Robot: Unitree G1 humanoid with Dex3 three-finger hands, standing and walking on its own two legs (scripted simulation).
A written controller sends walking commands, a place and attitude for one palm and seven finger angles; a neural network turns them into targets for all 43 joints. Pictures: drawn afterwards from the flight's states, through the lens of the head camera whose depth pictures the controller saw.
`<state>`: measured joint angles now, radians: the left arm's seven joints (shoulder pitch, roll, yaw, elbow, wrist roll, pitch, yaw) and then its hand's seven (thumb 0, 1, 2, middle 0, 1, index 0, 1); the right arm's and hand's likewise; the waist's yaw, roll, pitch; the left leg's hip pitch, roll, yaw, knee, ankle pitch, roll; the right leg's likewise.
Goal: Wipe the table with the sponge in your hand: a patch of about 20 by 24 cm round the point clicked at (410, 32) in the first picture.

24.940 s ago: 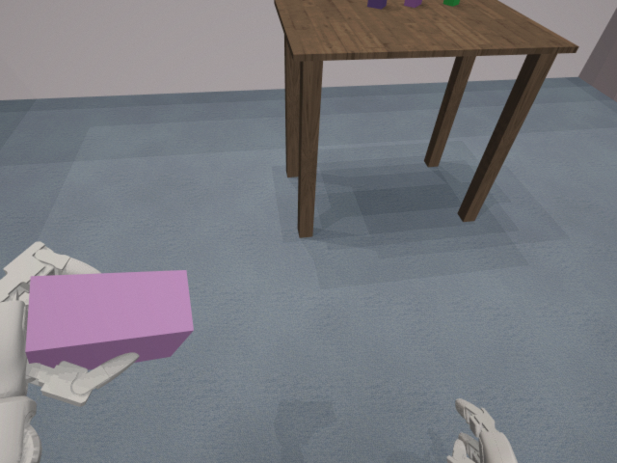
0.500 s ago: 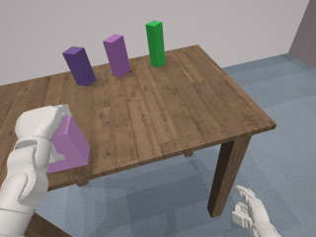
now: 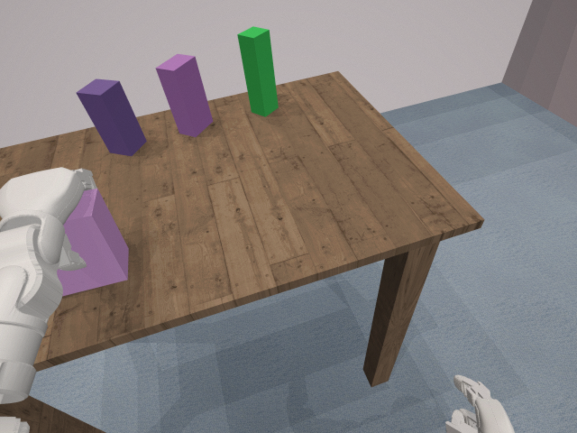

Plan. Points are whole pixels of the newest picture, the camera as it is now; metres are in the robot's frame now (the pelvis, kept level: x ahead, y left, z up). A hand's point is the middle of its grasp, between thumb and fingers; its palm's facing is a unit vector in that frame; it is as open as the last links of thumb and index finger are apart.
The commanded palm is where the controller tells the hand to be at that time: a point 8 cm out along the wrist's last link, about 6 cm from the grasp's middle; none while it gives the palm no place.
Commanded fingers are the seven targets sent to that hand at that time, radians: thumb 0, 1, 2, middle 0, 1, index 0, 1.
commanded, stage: wipe forward along the first lane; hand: left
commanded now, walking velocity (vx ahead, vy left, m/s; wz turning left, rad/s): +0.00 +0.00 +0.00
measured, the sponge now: (80, 255) +0.31 +0.35 +0.09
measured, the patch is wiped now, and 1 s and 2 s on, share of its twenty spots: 0.25 0.40 0.40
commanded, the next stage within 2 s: slide across to the middle lane in 1.08 s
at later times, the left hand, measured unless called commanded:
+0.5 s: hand (65, 206) +0.36 +0.37 +0.15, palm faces -0.08 +0.01 -1.00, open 10.4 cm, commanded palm +0.34 +0.36 +0.19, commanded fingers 0.00 0.10 1.30 -1.20 -1.60 -1.20 -1.60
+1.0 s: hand (62, 182) +0.41 +0.40 +0.15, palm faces -0.16 +0.03 -0.99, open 10.4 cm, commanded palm +0.39 +0.39 +0.19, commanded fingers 0.00 0.10 1.30 -1.20 -1.60 -1.20 -1.60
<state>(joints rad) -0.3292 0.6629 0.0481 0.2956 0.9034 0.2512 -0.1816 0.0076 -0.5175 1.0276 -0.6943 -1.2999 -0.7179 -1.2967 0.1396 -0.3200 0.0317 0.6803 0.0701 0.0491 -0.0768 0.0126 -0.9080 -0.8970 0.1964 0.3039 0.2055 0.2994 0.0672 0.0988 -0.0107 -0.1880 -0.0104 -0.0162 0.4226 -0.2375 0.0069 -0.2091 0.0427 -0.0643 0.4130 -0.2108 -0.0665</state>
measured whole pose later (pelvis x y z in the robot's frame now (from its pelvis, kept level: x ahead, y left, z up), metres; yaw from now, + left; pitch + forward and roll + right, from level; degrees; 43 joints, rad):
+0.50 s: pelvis +0.00 +0.00 +0.00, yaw +0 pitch +3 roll +0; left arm -0.51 0.72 0.09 0.60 0.93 0.13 -0.15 0.01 -0.52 1.03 -0.70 -1.30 -0.72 -1.30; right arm 0.20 -0.32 0.01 0.69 0.08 0.10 -0.08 0.01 -0.91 -0.90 0.20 0.30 0.21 0.30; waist 0.03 0.09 -0.04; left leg -0.28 -0.01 -0.01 0.48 -0.26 0.01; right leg -0.29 0.04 -0.06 0.45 -0.22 -0.06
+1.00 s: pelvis +0.01 +0.03 +0.00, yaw -1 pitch +7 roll -1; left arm -0.74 0.79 0.07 0.88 1.01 0.02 -0.15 0.01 -0.52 1.03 -0.70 -1.30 -0.72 -1.30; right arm 0.28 -0.32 0.00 0.71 0.09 0.13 -0.07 0.01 -0.91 -0.90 0.20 0.30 0.21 0.30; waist 0.00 0.07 -0.05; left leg -0.34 -0.02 0.00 0.47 -0.25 0.04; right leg -0.34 0.03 -0.05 0.41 -0.20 -0.04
